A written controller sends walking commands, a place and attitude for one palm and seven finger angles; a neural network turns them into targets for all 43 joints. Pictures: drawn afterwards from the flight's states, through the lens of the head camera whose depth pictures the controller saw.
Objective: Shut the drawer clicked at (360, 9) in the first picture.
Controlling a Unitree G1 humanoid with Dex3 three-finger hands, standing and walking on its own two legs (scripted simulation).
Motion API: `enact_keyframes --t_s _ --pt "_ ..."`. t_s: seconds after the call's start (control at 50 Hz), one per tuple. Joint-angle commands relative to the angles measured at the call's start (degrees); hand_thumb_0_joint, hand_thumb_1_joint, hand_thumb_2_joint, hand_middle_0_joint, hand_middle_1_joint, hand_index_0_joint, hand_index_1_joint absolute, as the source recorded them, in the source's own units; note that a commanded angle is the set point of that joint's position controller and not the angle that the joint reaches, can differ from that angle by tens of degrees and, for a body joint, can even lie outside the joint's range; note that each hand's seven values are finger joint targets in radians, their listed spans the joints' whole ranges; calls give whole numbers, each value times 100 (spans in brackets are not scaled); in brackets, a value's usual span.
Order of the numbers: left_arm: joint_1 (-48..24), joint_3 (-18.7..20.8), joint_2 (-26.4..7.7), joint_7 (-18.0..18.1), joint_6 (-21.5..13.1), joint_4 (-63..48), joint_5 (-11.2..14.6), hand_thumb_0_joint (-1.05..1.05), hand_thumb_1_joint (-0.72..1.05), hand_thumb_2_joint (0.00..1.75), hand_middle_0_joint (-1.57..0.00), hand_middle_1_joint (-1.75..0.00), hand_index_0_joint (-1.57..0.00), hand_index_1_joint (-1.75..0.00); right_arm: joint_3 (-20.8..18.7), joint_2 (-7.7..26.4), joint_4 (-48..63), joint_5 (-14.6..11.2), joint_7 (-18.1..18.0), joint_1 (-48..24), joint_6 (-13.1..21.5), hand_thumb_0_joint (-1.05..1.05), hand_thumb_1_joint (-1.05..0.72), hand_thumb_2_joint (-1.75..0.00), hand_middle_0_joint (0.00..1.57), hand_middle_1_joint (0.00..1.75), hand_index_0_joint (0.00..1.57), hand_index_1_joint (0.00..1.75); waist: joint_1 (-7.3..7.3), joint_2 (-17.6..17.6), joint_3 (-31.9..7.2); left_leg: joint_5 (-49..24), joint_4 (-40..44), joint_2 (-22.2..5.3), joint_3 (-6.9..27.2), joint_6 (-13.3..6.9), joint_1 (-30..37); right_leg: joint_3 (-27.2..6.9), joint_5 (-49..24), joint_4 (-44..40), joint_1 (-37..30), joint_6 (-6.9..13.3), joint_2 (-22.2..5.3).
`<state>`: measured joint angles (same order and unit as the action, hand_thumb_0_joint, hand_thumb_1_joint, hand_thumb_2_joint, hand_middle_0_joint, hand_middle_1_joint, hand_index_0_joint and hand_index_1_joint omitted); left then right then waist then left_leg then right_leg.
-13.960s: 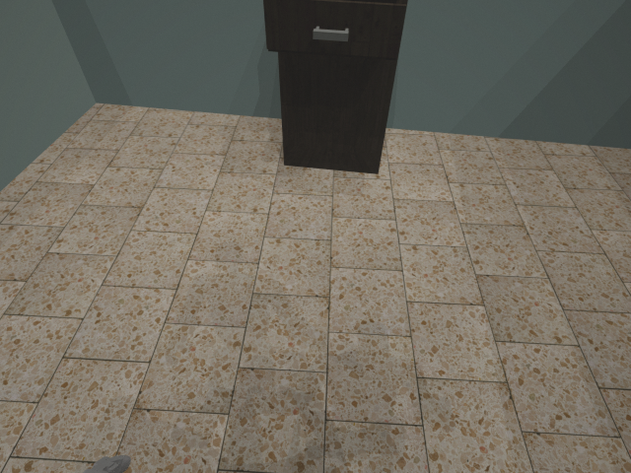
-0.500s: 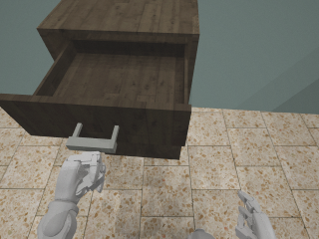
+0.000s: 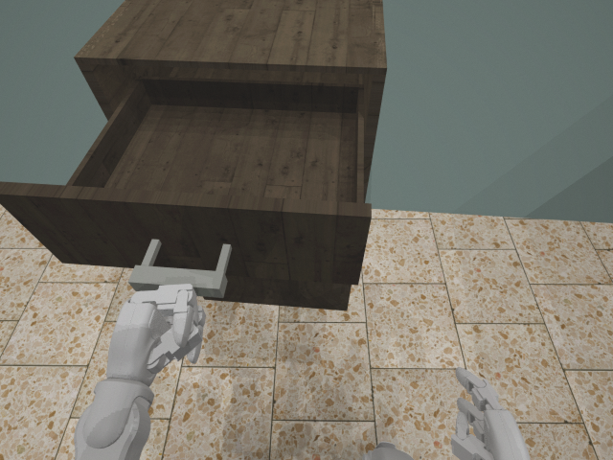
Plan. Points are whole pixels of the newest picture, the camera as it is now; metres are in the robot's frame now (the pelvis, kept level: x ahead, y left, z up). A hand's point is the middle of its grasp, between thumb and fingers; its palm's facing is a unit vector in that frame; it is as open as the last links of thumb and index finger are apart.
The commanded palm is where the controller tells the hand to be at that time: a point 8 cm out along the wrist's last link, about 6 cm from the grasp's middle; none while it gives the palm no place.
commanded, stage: push the drawer shut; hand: left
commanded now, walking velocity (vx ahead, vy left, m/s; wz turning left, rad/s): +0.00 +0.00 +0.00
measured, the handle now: (184, 265) +0.34 +0.18 +0.06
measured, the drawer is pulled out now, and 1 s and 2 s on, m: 0.28 0.17 0.04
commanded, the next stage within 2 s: none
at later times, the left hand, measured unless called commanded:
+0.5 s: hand (208, 287) +0.31 +0.14 +0.06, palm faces -0.06 -1.00 -0.06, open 3.1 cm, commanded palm +0.30 +0.20 +0.07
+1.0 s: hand (222, 246) +0.37 +0.13 +0.06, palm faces -0.06 -1.00 -0.06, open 3.2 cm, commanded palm +0.35 +0.19 +0.07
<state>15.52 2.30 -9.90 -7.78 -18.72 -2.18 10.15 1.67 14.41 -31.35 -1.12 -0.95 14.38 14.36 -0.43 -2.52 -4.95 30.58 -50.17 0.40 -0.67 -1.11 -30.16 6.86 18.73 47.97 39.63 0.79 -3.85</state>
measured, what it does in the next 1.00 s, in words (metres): stands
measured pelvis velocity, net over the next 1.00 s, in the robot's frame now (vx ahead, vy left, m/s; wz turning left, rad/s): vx -0.01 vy -0.01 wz -0.02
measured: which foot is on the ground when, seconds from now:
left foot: down 0.00-1.00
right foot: down 0.00-1.00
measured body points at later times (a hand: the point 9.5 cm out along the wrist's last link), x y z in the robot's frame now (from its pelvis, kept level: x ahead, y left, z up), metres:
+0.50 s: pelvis -0.01 -0.01 +0.00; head +0.05 -0.02 +0.45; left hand +0.31 +0.19 +0.07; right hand +0.15 -0.25 -0.09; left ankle -0.06 +0.10 -0.70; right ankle +0.05 -0.12 -0.70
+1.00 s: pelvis -0.01 -0.01 +0.01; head +0.06 -0.02 +0.45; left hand +0.37 +0.19 +0.07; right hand +0.10 -0.26 -0.11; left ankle -0.06 +0.10 -0.70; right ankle +0.05 -0.12 -0.70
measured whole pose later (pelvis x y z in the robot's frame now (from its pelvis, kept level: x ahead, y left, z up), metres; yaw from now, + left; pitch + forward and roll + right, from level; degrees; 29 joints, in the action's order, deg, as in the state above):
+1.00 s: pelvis -0.01 -0.01 +0.01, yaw -1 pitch +12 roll +0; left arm -18.3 9.7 -13.1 -8.9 -20.5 32.7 9.7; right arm 1.3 15.2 -36.7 -1.0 -0.9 16.4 8.4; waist -3.1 -1.6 -3.8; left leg 27.9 -46.7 0.2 -2.0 -0.6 -30.8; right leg 5.6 16.1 45.2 41.1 1.5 -3.2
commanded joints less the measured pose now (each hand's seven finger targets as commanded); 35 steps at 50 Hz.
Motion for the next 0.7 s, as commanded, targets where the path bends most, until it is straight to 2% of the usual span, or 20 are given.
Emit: enact_keyframes --t_s 0.0,0.04,0.08,0.14,0.18,0.2,0.22,0.24,0.28,0.3,0.4,0.44,0.48,0.5,0.52,0.54,0.56,0.58,0.62,0.68 --pt "-1300 277 -552 -48 -207 -886 16 0 90 90 -140 -160 -140 -160 -266 728 802 -50 -94 -194 286 0 -90 -90 20 30 20 30 -169 281 -1048 -1678 850 7 228 146 -542 -383 -750 -477 -1564 41 134" --pt "-1295 424 -634 -22 -199 -911 24 0 90 90 -140 -160 -140 -160 -264 706 818 -32 -97 -175 271 0 -90 -90 20 30 20 30 -55 142 -1380 -2024 882 19 216 172 -405 -379 -1094 -430 -1823 71 126" --pt "-1535 311 -515 -16 -219 -1001 73 0 90 90 -140 -160 -140 -160 -264 679 795 -37 -84 -174 269 0 -90 -90 20 30 20 30 -106 64 -1528 -2221 841 16 207 197 -308 -381 -1324 -399 -1846 52 118" --pt "-1968 350 -524 35 -210 -619 99 0 90 90 -140 -160 -140 -160 -247 702 665 -38 -108 -171 236 0 -90 -90 20 30 20 30 -213 442 -1307 -1969 841 9 222 159 -479 -393 -1173 -451 -1763 23 134" --pt "-2231 445 -598 17 -205 -343 127 0 90 90 -140 -160 -140 -160 -243 725 606 -46 -124 -203 220 0 -90 -90 20 30 20 30 -219 531 -1181 -1706 857 23 206 138 -623 -445 -944 -503 -1748 9 122" --pt "-2486 486 -676 1 -229 -318 131 0 90 90 -140 -160 -140 -160 -241 730 572 -60 -128 -218 214 0 -90 -90 20 30 20 30 -239 406 -1186 -1626 869 34 205 140 -623 -471 -848 -525 -1721 12 113" --pt "-2527 621 -815 0 -248 -290 124 0 90 90 -140 -160 -140 -160 -254 737 568 -51 -134 -227 204 0 -90 -90 20 30 20 30 -183 347 -1271 -1657 881 33 184 130 -609 -497 -860 -531 -1805 26 110" --pt "-2533 689 -838 -18 -252 -256 140 0 90 90 -140 -160 -140 -160 -252 731 568 -45 -129 -220 201 0 -90 -90 20 30 20 30 -132 220 -1465 -1752 881 58 157 133 -574 -536 -1001 -523 -1971 36 96" --pt "-2554 739 -842 -66 -243 -55 169 0 90 90 -140 -160 -140 -160 -261 722 543 -67 -125 -199 178 0 -90 -90 20 30 20 30 -119 252 -1527 -1841 905 51 134 148 -532 -516 -1130 -525 -2038 33 95" --pt "-2718 624 -770 -91 -240 -56 160 0 90 90 -140 -160 -140 -160 -240 720 545 -69 -118 -224 174 0 -90 -90 20 30 20 30 -138 92 -1500 -1845 933 52 147 165 -501 -502 -1119 -514 -1985 42 93" --pt "-3224 737 -837 -85 -204 516 203 0 90 90 -140 -160 -140 -160 -241 760 468 -74 -124 -181 104 0 -90 -90 20 30 20 30 -199 411 -1314 -1634 1003 32 147 149 -639 -521 -908 -614 -1952 16 103" --pt "-3590 820 -971 -62 -245 634 152 0 90 90 -140 -160 -140 -160 -250 775 423 -74 -132 -143 73 0 -90 -90 20 30 20 30 -217 354 -1388 -1579 1022 36 133 132 -629 -556 -833 -629 -1972 17 103" --pt "-3677 723 -849 -52 -270 702 139 0 90 90 -140 -160 -140 -160 -256 761 428 -74 -121 -129 73 0 -90 -90 20 30 20 30 -189 153 -1439 -1637 1046 40 119 149 -530 -548 -899 -625 -1966 30 96" --pt "-3789 689 -801 -40 -275 749 139 0 90 90 -140 -160 -140 -160 -249 759 415 -64 -114 -89 67 0 -90 -90 20 30 20 30 -197 168 -1502 -1712 1056 41 131 156 -491 -532 -997 -608 -1995 33 100" --pt "-3822 785 -936 -3 -284 893 98 0 90 90 -140 -160 -140 -160 -270 786 384 -62 -114 -57 45 0 -90 -90 20 30 20 30 -219 291 -1518 -1723 1044 24 130 141 -527 -540 -996 -614 -2006 28 108" --pt "-3923 652 -788 -19 -304 901 87 0 90 90 -140 -160 -140 -160 -258 771 382 -56 -104 -37 33 0 -90 -90 20 30 20 30 -227 214 -1547 -1778 1063 30 130 147 -483 -528 -1076 -598 -2002 30 110" --pt "-3992 722 -845 3 -312 977 97 0 90 90 -140 -160 -140 -160 -280 781 356 -56 -100 5 22 0 -90 -90 20 30 20 30 -242 371 -1584 -1824 1045 24 135 145 -476 -532 -1159 -596 -2031 23 116" --pt "-4031 743 -879 -4 -333 1026 83 0 90 90 -140 -160 -140 -160 -280 788 351 -54 -94 5 9 0 -90 -90 20 30 20 30 -204 217 -1597 -1808 1063 36 113 159 -499 -555 -1153 -598 -2068 34 103" --pt "-4166 748 -928 17 -351 1261 46 0 90 90 -140 -160 -140 -160 -283 812 305 -49 -95 60 -39 0 -90 -90 20 30 20 30 -268 407 -1515 -1782 1084 8 135 148 -554 -531 -1117 -607 -2011 24 116" --pt "-4353 744 -891 33 -398 1383 25 0 90 90 -140 -160 -140 -160 -295 807 285 -42 -76 118 -82 0 -90 -90 20 30 20 30 -237 215 -1589 -1878 1088 23 99 152 -488 -559 -1268 -594 -2059 39 109"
